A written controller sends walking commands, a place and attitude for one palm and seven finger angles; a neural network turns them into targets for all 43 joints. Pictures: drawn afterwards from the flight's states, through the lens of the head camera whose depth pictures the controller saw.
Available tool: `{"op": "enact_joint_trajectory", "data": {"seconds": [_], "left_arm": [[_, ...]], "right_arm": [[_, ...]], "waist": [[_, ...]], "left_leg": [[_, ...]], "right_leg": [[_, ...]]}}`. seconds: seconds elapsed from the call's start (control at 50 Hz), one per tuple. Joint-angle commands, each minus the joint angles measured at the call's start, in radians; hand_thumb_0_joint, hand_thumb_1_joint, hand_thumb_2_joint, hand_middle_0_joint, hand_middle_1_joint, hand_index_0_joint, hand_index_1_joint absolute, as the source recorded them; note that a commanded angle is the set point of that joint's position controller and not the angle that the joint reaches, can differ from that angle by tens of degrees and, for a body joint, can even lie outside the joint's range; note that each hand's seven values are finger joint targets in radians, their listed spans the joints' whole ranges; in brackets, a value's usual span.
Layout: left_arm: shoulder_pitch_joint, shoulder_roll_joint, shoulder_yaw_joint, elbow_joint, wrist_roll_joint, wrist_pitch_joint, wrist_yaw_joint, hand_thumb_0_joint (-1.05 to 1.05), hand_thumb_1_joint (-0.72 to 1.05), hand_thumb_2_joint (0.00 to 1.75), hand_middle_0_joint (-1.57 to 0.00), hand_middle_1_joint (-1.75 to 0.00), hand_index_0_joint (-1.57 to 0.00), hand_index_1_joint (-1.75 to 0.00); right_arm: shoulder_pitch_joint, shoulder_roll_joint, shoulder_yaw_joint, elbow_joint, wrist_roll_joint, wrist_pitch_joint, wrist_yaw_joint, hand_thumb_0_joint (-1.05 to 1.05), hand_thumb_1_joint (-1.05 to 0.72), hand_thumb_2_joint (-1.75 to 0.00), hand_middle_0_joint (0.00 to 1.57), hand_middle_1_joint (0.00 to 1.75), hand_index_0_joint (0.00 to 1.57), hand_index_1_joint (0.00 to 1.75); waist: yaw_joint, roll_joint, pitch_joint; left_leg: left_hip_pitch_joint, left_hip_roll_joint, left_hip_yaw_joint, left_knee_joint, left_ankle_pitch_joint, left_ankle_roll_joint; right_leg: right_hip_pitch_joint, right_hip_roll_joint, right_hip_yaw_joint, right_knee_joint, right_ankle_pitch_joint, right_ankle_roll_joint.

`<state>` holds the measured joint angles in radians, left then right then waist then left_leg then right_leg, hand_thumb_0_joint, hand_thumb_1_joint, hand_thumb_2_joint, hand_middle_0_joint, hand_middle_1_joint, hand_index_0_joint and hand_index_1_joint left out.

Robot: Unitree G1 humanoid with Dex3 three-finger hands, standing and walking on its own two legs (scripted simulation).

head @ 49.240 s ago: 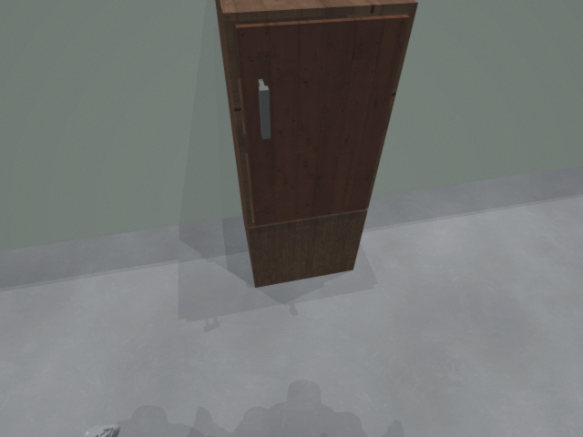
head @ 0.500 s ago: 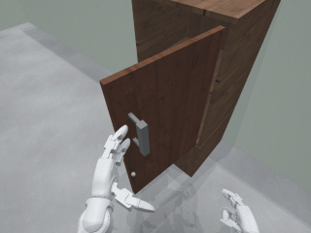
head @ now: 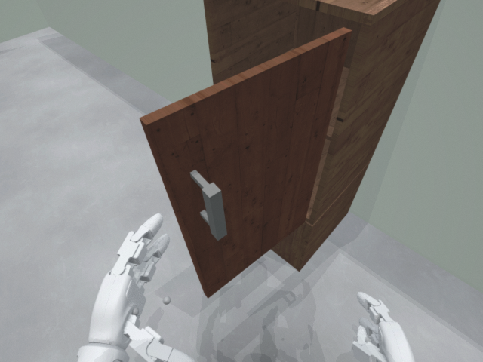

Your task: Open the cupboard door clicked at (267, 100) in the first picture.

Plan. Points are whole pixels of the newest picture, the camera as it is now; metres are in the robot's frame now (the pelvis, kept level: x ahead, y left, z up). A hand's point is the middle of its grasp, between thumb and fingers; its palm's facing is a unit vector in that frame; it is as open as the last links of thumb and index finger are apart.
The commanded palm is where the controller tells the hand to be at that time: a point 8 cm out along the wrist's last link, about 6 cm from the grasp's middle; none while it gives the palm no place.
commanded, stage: draw the hand back to the body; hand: left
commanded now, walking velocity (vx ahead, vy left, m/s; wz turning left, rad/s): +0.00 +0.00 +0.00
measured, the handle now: (208, 205) +0.34 +0.08 +0.09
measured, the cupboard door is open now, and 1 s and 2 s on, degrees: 82 82 82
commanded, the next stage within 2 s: step back with the hand held close in 1.64 s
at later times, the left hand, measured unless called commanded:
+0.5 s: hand (117, 295) +0.18 +0.16 +0.13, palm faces -0.01 -1.00 -0.07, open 16.3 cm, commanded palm +0.15 +0.23 +0.14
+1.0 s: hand (29, 260) +0.20 +0.26 +0.17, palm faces +0.32 -0.87 -0.37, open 12.3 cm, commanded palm +0.16 +0.30 +0.19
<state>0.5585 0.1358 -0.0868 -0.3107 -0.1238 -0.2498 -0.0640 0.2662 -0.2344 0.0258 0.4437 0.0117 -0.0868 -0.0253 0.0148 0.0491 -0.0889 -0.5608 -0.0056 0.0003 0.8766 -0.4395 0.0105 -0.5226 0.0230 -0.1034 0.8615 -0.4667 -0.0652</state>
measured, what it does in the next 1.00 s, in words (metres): stands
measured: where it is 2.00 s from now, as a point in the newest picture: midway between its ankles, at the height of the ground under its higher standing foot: outside the picture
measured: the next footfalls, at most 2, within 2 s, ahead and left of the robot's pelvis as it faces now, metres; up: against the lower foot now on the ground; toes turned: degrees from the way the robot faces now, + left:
none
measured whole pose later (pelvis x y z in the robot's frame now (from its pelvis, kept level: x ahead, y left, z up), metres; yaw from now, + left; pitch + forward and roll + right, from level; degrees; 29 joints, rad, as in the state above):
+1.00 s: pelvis +0.01 +0.04 +0.04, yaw -1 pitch -2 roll -1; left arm 0.54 0.32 0.19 -0.44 -0.04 -0.06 0.12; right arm 0.22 -0.22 0.06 0.60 0.00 -0.11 -0.08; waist 0.06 0.06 0.00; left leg -0.16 -0.04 0.03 0.49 -0.29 0.06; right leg -0.12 0.01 -0.06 0.45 -0.29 -0.01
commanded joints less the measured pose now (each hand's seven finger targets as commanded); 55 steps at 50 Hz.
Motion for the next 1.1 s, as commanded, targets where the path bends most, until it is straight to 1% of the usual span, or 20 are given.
{"op": "enact_joint_trajectory", "data": {"seconds": [0.0, 0.04, 0.06, 0.1, 0.12, 0.16, 0.18, 0.24, 0.32, 0.44, 0.54, 0.56, 0.6, 0.66, 0.7, 0.74, 0.8, 0.94, 1.02, 1.08], "left_arm": [[-0.047, 0.054, 0.056, -0.234, -0.036, -0.084, -0.016, 0.00, -0.50, 0.30, -0.15, -0.30, -0.15, -0.30], [-0.041, 0.048, 0.054, -0.238, -0.044, -0.082, -0.018, 0.00, -0.50, 0.30, -0.15, -0.30, -0.15, -0.30], [-0.050, 0.088, 0.093, -0.240, -0.047, -0.083, -0.015, 0.00, -0.50, 0.30, -0.15, -0.30, -0.15, -0.30], [-0.041, 0.100, 0.106, -0.272, -0.049, -0.080, -0.012, 0.00, -0.50, 0.30, -0.15, -0.30, -0.15, -0.30], [-0.031, 0.107, 0.118, -0.271, -0.051, -0.073, -0.012, 0.00, -0.50, 0.30, -0.15, -0.30, -0.15, -0.30], [-0.028, 0.112, 0.130, -0.263, -0.058, -0.055, -0.016, 0.00, -0.50, 0.30, -0.15, -0.30, -0.15, -0.30], [-0.031, 0.125, 0.150, -0.259, -0.063, -0.047, -0.019, 0.00, -0.50, 0.30, -0.15, -0.30, -0.15, -0.30], [-0.022, 0.108, 0.140, -0.269, -0.082, -0.018, -0.038, 0.00, -0.50, 0.30, -0.15, -0.30, -0.15, -0.30], [-0.019, 0.118, 0.143, -0.320, -0.098, 0.013, -0.062, 0.00, -0.50, 0.30, -0.15, -0.30, -0.15, -0.30], [-0.069, 0.173, 0.210, -0.342, -0.103, 0.055, -0.060, 0.00, -0.50, 0.30, -0.15, -0.30, -0.15, -0.30], [-0.076, 0.182, 0.244, -0.355, -0.122, 0.091, -0.079, 0.00, -0.32, 0.37, -0.16, -0.30, -0.16, -0.30], [-0.101, 0.313, 0.262, -0.423, 0.009, 0.093, 0.037, 0.00, -0.29, 0.39, -0.16, -0.30, -0.16, -0.30], [-0.033, 0.214, 0.218, -0.371, 0.029, 0.122, 0.105, 0.00, -0.22, 0.42, -0.16, -0.30, -0.16, -0.30], [-0.048, 0.236, 0.241, -0.352, 0.056, 0.134, 0.145, 0.00, -0.12, 0.47, -0.16, -0.30, -0.16, -0.30], [-0.088, 0.253, 0.252, -0.371, 0.069, 0.127, 0.164, 0.00, -0.05, 0.50, -0.17, -0.30, -0.17, -0.30], [-0.093, 0.287, 0.289, -0.366, 0.075, 0.124, 0.182, 0.00, 0.02, 0.52, -0.17, -0.30, -0.17, -0.30], [-0.088, 0.292, 0.313, -0.377, 0.080, 0.118, 0.193, 0.00, 0.13, 0.57, -0.17, -0.30, -0.17, -0.30], [-0.093, 0.321, 0.385, -0.328, 0.080, 0.119, 0.200, 0.00, 0.37, 0.68, -0.18, -0.30, -0.18, -0.30], [-0.114, 0.335, 0.424, -0.335, 0.077, 0.115, 0.201, 0.00, 0.51, 0.74, -0.19, -0.30, -0.19, -0.30], [-0.117, 0.356, 0.462, -0.330, 0.073, 0.115, 0.201, 0.00, 0.62, 0.78, -0.19, -0.30, -0.19, -0.30]], "right_arm": [[-0.068, -0.083, -0.034, -0.166, 0.003, -0.078, -0.010, 0.00, -0.90, -0.90, 0.20, 0.30, 0.20, 0.30], [-0.075, -0.085, -0.033, -0.167, 0.006, -0.083, -0.011, 0.00, -0.90, -0.90, 0.20, 0.30, 0.20, 0.30], [-0.071, -0.087, -0.036, -0.163, 0.008, -0.085, -0.013, 0.00, -0.90, -0.90, 0.20, 0.30, 0.20, 0.30], [-0.076, -0.083, -0.036, -0.166, 0.011, -0.089, -0.016, 0.00, -0.90, -0.90, 0.20, 0.30, 0.20, 0.30], [-0.074, -0.081, -0.036, -0.166, 0.012, -0.089, -0.018, 0.00, -0.90, -0.90, 0.20, 0.30, 0.20, 0.30], [-0.084, -0.082, -0.033, -0.164, 0.016, -0.089, -0.021, 0.00, -0.90, -0.90, 0.20, 0.30, 0.20, 0.30], [-0.086, -0.084, -0.033, -0.159, 0.019, -0.090, -0.024, 0.00, -0.90, -0.90, 0.20, 0.30, 0.20, 0.30], [-0.097, -0.088, -0.028, -0.160, 0.024, -0.099, -0.027, 0.00, -0.90, -0.90, 0.20, 0.30, 0.20, 0.30], [-0.094, -0.093, -0.025, -0.160, 0.028, -0.117, -0.032, 0.00, -0.90, -0.90, 0.20, 0.30, 0.20, 0.30], [-0.105, -0.099, -0.019, -0.145, 0.028, -0.131, -0.043, 0.00, -0.90, -0.90, 0.20, 0.30, 0.20, 0.30], [-0.107, -0.098, -0.014, -0.130, 0.032, -0.141, -0.046, 0.00, -0.90, -0.90, 0.20, 0.30, 0.20, 0.30], [-0.121, -0.088, -0.011, -0.126, 0.017, -0.125, -0.068, 0.00, -0.90, -0.90, 0.20, 0.30, 0.20, 0.30], [-0.109, -0.074, -0.004, -0.115, 0.007, -0.111, -0.074, 0.00, -0.90, -0.90, 0.20, 0.30, 0.20, 0.30], [-0.134, -0.080, -0.002, -0.090, 0.003, -0.093, -0.073, 0.00, -0.90, -0.90, 0.20, 0.30, 0.20, 0.30], [-0.144, -0.083, 0.001, -0.079, -0.001, -0.091, -0.074, 0.00, -0.90, -0.90, 0.20, 0.30, 0.20, 0.30], [-0.157, -0.087, 0.000, -0.060, -0.008, -0.094, -0.077, 0.00, -0.90, -0.90, 0.20, 0.30, 0.20, 0.30], [-0.163, -0.083, 0.000, -0.045, -0.009, -0.094, -0.075, 0.00, -0.90, -0.90, 0.20, 0.30, 0.20, 0.30], [-0.184, -0.096, -0.013, -0.008, -0.013, -0.083, -0.062, 0.00, -0.90, -0.90, 0.20, 0.30, 0.20, 0.30], [-0.184, -0.097, -0.019, 0.002, -0.013, -0.072, -0.056, 0.00, -0.90, -0.90, 0.20, 0.30, 0.20, 0.30], [-0.185, -0.099, -0.024, 0.008, -0.014, -0.066, -0.053, 0.00, -0.90, -0.90, 0.20, 0.30, 0.20, 0.30]], "waist": [[-0.017, -0.088, -0.135], [-0.012, -0.078, -0.140], [-0.010, -0.084, -0.145], [0.000, -0.059, -0.160], [0.002, -0.077, -0.157], [-0.001, -0.095, -0.128], [0.003, -0.079, -0.116], [0.002, -0.078, -0.077], [0.005, -0.054, -0.082], [0.016, -0.035, -0.042], [0.022, -0.021, -0.071], [0.047, -0.014, -0.044], [0.025, -0.033, 0.008], [0.027, -0.033, 0.030], [0.025, 0.000, 0.036], [0.033, -0.005, 0.024], [0.037, 0.026, 0.007], [0.046, -0.023, 0.035], [0.048, 0.029, 0.031], [0.053, 0.020, 0.023]], "left_leg": [[0.035, -0.021, -0.025, -0.066, 0.206, 0.016], [0.033, -0.022, -0.026, -0.064, 0.210, 0.016], [0.035, -0.019, -0.027, -0.070, 0.206, 0.015], [0.054, -0.019, -0.025, -0.079, 0.218, 0.017], [0.059, -0.018, -0.024, -0.088, 0.215, 0.018], [0.053, -0.016, -0.025, -0.096, 0.203, 0.020], [0.058, -0.015, -0.025, -0.103, 0.201, 0.019], [0.080, -0.012, -0.029, -0.125, 0.203, 0.021], [0.128, -0.007, -0.034, -0.156, 0.224, 0.023], [0.157, -0.002, -0.047, -0.196, 0.205, 0.022], [0.204, 0.001, -0.052, -0.221, 0.247, 0.017], [0.218, 0.008, -0.043, -0.256, 0.255, 0.022], [0.248, 0.009, -0.043, -0.277, 0.254, 0.019], [0.294, 0.021, -0.047, -0.326, 0.264, 0.020], [0.326, 0.021, -0.049, -0.362, 0.257, 0.018], [0.351, 0.022, -0.047, -0.389, 0.271, 0.018], [0.393, 0.027, -0.053, -0.429, 0.326, 0.012], [0.435, 0.041, -0.052, -0.487, 0.423, 0.002], [0.463, 0.042, -0.049, -0.505, 0.474, -0.007], [0.478, 0.046, -0.049, -0.509, 0.531, -0.012]], "right_leg": [[0.099, -0.047, 0.147, -0.165, 0.352, 0.070], [0.104, -0.047, 0.151, -0.166, 0.355, 0.070], [0.105, -0.045, 0.147, -0.166, 0.341, 0.068], [0.123, -0.046, 0.149, -0.169, 0.354, 0.068], [0.125, -0.042, 0.140, -0.172, 0.344, 0.067], [0.124, -0.043, 0.145, -0.191, 0.319, 0.070], [0.123, -0.042, 0.144, -0.197, 0.313, 0.068], [0.117, -0.032, 0.121, -0.213, 0.292, 0.061], [0.117, -0.019, 0.088, -0.214, 0.294, 0.055], [0.115, -0.008, 0.065, -0.236, 0.231, 0.045], [0.152, -0.004, 0.045, -0.243, 0.276, 0.043], [0.193, -0.034, 0.111, -0.310, 0.280, 0.033], [0.181, -0.040, 0.095, -0.345, 0.267, 0.037], [0.220, -0.036, 0.086, -0.379, 0.258, 0.039], [0.241, -0.035, 0.081, -0.401, 0.244, 0.038], [0.286, -0.035, 0.079, -0.424, 0.257, 0.035], [0.332, -0.033, 0.073, -0.432, 0.293, 0.034], [0.399, -0.023, 0.070, -0.478, 0.353, 0.035], [0.422, -0.024, 0.073, -0.490, 0.380, 0.035], [0.443, -0.022, 0.075, -0.496, 0.417, 0.035]]}}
